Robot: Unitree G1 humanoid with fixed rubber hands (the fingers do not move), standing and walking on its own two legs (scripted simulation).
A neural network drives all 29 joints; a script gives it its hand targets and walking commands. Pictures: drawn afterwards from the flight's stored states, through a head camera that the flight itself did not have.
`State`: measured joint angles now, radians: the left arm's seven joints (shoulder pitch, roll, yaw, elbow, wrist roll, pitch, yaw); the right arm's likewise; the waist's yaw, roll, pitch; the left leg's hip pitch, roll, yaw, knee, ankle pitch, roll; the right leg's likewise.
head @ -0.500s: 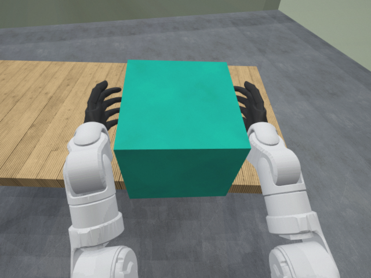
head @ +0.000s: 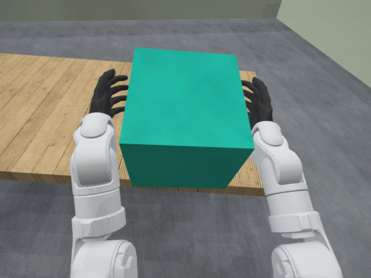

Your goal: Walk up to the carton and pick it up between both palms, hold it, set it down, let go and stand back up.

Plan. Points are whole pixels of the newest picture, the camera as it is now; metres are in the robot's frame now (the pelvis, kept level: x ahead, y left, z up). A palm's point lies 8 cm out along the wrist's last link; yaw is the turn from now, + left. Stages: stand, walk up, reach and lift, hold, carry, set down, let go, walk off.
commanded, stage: hold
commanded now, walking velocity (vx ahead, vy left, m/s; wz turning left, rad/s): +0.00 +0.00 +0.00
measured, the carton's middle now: (182, 122) +0.38 -0.01 +0.16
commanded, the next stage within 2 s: set down in 1.34 s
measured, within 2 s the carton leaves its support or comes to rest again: neither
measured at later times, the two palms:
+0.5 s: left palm (97, 125) +0.34 +0.15 +0.19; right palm (252, 123) +0.35 -0.15 +0.18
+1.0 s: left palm (99, 118) +0.35 +0.14 +0.20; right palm (254, 122) +0.35 -0.15 +0.18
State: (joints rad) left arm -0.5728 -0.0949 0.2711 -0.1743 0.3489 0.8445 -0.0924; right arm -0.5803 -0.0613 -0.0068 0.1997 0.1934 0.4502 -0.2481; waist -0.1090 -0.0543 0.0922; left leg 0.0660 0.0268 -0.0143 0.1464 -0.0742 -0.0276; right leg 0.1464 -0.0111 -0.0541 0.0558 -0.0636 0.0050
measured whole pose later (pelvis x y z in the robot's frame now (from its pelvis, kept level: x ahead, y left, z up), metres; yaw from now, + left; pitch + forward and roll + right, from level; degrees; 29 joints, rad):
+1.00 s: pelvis +0.00 +0.01 +0.00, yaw -3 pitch -6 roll +0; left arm -0.55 -0.11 0.31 -0.23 0.32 0.97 -0.06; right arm -0.60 -0.05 0.00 0.17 0.17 0.61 -0.23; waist -0.06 -0.01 0.07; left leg 0.16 0.02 0.04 -0.09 0.04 -0.01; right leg 0.16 -0.01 0.01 -0.06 0.01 0.02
